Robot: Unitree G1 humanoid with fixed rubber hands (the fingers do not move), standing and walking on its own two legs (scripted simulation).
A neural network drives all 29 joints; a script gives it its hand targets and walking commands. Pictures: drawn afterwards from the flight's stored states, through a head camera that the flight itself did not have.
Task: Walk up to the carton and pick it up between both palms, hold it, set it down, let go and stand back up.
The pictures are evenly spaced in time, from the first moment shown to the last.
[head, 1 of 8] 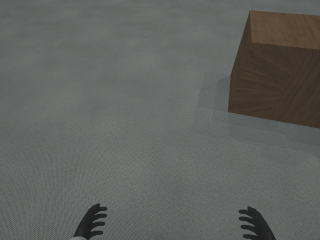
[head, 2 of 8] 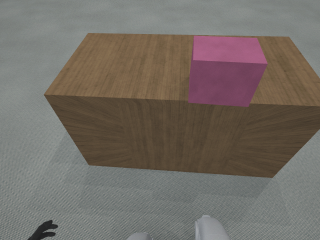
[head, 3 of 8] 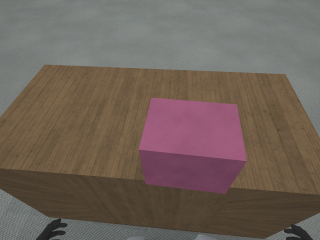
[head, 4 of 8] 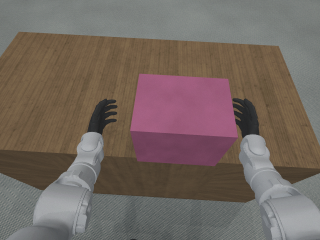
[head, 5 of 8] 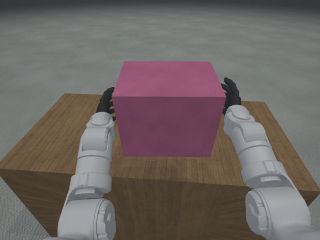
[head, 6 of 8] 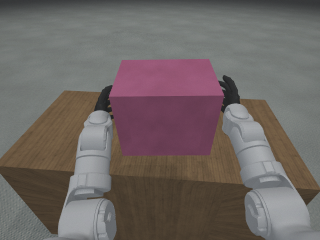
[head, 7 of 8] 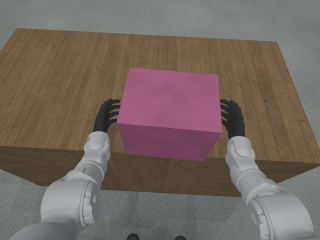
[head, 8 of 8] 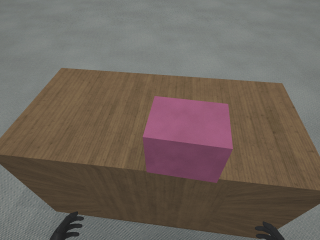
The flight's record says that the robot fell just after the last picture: no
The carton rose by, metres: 0.24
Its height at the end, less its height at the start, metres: +0.00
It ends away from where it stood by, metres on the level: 0.03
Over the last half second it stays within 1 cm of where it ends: yes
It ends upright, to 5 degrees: yes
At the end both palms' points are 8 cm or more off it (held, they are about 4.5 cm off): yes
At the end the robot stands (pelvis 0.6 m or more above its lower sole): yes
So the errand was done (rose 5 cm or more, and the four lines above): yes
